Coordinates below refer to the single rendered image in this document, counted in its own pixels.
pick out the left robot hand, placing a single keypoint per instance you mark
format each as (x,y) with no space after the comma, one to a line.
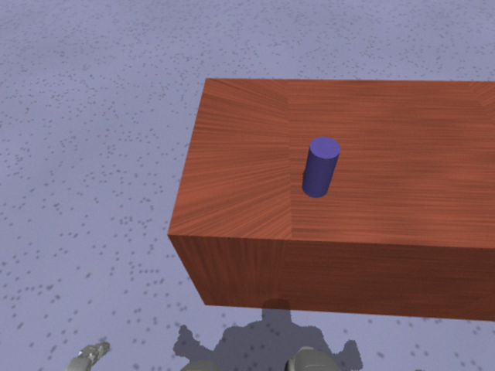
(88,357)

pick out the can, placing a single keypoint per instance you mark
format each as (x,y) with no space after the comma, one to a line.
(320,165)

